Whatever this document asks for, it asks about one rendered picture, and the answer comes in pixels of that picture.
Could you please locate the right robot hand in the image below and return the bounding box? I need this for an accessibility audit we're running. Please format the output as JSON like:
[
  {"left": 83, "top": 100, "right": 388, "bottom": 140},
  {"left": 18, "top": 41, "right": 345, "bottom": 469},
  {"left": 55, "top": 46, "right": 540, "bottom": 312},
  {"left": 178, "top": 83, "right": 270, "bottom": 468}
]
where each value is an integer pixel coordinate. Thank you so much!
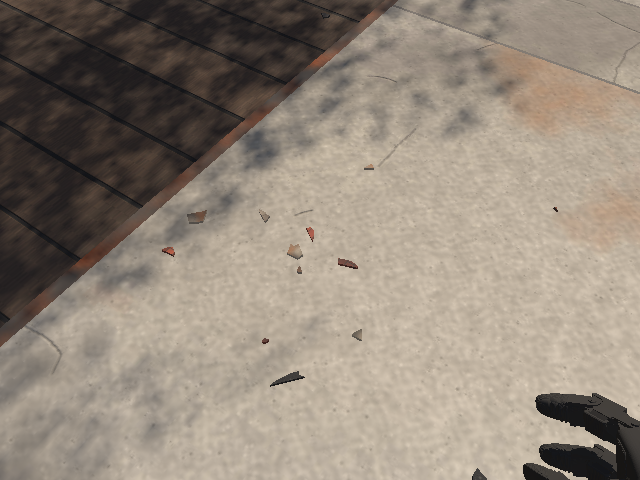
[{"left": 523, "top": 393, "right": 640, "bottom": 480}]

